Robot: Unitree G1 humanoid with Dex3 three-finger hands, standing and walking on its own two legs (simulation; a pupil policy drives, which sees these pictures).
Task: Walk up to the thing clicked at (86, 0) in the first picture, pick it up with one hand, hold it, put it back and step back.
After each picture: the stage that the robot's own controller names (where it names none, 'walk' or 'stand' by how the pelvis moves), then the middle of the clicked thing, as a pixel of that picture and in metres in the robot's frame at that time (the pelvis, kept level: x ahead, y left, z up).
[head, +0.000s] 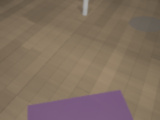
stand; (85, 6) +2.13 -0.13 -0.65
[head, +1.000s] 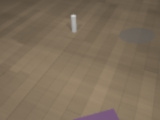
walk; (73, 23) +2.00 +0.20 -0.64
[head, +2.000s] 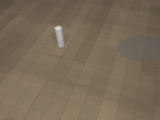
walk; (59, 37) +1.39 +0.30 -0.65
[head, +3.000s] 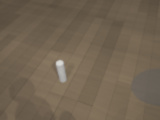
walk; (61, 71) +0.94 +0.22 -0.65
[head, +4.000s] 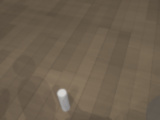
walk; (64, 100) +0.62 +0.18 -0.65
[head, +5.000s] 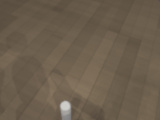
stand; (66, 112) +0.48 +0.09 -0.63
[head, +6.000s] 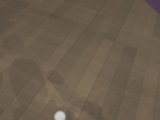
stand; out of the picture +0.44 +0.10 -0.64
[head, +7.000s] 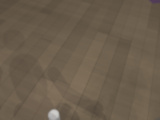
stand; out of the picture +0.42 +0.15 -0.64
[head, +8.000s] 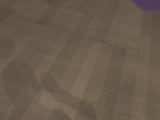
stand; out of the picture +0.38 +0.15 -0.66
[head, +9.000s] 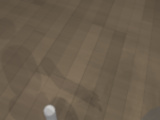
stand; (50, 116) +0.41 +0.16 -0.64
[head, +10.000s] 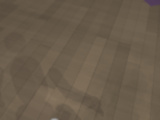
stand; out of the picture +0.38 +0.16 -0.65
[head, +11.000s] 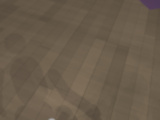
stand; out of the picture +0.39 +0.17 -0.66
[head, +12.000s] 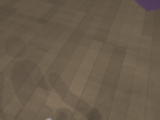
stand; out of the picture +0.40 +0.19 -0.66
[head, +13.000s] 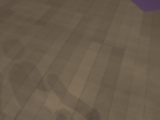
stand; out of the picture +0.39 +0.20 -0.66
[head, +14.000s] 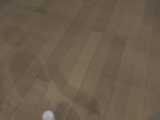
go down; out of the picture +0.41 +0.19 -0.65
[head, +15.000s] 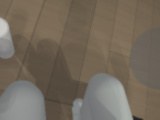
go down; (1, 41) +0.49 +0.22 -0.24
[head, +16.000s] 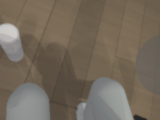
close in; (12, 45) +0.49 +0.21 -0.26
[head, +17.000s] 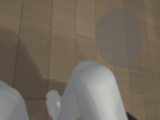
close in; out of the picture +0.48 +0.26 -0.17
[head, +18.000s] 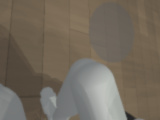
close; out of the picture +0.47 +0.27 -0.17
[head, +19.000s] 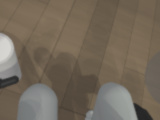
lift; (4, 65) +0.35 +0.23 -0.03
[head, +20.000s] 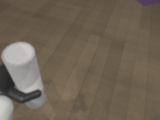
hold; (28, 81) +0.32 +0.15 +0.10
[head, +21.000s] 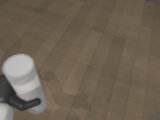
hold; (29, 89) +0.31 +0.16 +0.05
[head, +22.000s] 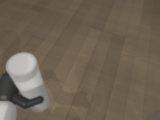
hold; (32, 87) +0.32 +0.15 +0.05
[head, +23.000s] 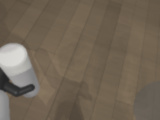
crouch; (23, 75) +0.37 +0.16 -0.02
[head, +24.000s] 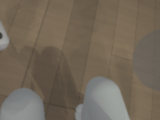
lower; out of the picture +0.50 +0.21 -0.03
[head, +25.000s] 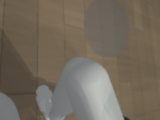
lower; out of the picture +0.47 +0.25 -0.18
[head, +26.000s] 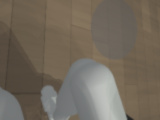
lower; out of the picture +0.46 +0.27 -0.18
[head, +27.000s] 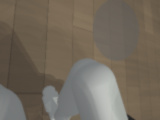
lower; out of the picture +0.45 +0.26 -0.17
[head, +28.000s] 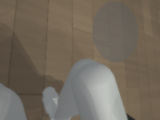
lower; out of the picture +0.45 +0.26 -0.17
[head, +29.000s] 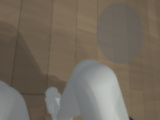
open; out of the picture +0.44 +0.23 -0.17
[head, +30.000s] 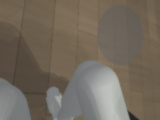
rise; out of the picture +0.44 +0.23 -0.18
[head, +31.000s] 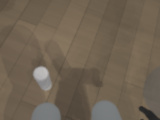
walk; (43, 79) +0.43 +0.16 -0.41
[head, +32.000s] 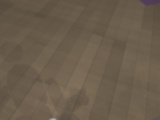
stand; out of the picture +0.39 +0.14 -0.60
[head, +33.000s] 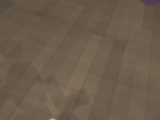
stand; out of the picture +0.38 +0.14 -0.60
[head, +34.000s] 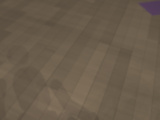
stand; out of the picture +0.40 +0.13 -0.65
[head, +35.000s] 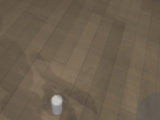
walk; (57, 105) +0.44 +0.08 -0.64
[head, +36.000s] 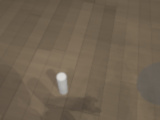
walk; (62, 84) +0.61 +0.12 -0.62
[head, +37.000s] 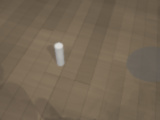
walk; (59, 55) +0.92 +0.16 -0.62
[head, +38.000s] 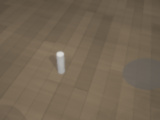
stand; (60, 63) +1.02 +0.16 -0.65
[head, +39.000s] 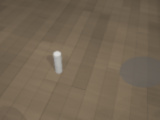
stand; (58, 62) +1.03 +0.18 -0.66
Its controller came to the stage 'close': yes
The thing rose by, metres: 0.69
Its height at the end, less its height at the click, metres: +0.00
